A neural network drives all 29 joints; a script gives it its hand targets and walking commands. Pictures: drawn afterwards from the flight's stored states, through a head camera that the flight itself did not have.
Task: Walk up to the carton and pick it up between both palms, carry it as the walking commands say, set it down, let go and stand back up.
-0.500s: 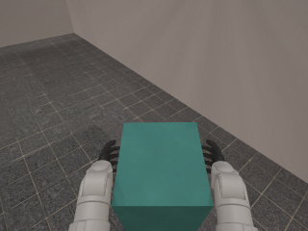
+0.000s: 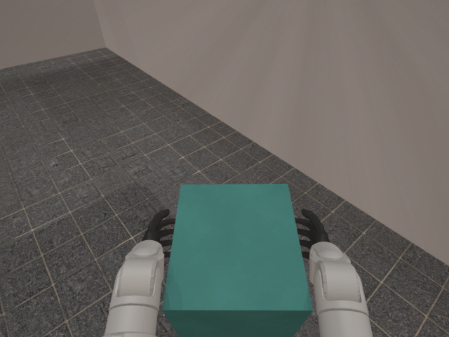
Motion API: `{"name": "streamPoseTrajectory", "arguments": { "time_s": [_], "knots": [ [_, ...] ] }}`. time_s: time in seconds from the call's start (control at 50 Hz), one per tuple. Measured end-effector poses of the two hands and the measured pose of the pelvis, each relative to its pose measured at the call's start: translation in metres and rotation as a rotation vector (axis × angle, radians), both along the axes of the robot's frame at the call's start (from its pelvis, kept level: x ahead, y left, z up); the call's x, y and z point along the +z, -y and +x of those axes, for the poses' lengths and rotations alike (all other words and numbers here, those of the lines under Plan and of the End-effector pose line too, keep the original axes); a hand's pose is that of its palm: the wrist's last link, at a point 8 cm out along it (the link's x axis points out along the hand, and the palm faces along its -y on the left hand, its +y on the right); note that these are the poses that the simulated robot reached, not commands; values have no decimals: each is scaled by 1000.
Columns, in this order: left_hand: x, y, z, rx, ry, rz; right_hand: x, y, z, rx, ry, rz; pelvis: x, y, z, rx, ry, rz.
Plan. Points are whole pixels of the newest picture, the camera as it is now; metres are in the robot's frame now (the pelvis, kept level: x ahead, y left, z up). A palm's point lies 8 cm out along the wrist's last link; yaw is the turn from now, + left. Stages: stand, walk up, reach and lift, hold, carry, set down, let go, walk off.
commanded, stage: hold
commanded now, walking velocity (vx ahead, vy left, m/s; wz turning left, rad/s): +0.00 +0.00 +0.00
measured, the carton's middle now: (234, 266) +0.29 -0.01 -0.04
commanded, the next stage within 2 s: carry in 0.10 s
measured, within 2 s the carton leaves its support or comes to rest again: neither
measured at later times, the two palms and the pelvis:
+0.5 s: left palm (149, 266) +0.22 +0.13 +0.08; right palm (337, 254) +0.24 -0.17 +0.09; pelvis -0.02 -0.04 -0.02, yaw +6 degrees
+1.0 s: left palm (143, 314) +0.15 +0.12 +0.09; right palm (359, 295) +0.18 -0.18 +0.09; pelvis -0.05 -0.05 -0.01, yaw +7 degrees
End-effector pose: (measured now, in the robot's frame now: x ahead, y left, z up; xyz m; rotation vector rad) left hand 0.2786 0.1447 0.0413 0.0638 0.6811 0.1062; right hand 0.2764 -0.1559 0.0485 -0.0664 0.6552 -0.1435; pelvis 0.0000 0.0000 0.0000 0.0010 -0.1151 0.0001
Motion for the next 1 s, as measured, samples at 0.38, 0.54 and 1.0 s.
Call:
{"name": "streamPoseTrajectory", "arguments": {
  "time_s": [0.38, 0.54, 1.0],
  "knots": [
    [29, 5, -29, 116, 123, -69, 29, 6, -10, 26, 122, 69, -23, 27, -19, 34, -119, -24],
    [38, 9, -65, 159, 93, -99, 39, 10, -39, 31, 88, 89, -22, 37, -27, 107, -159, -26],
    [44, 21, -127, 192, 36, -118, 42, 22, -99, 18, 25, 118, -13, 47, -53, 115, -151, -12]
  ]
}}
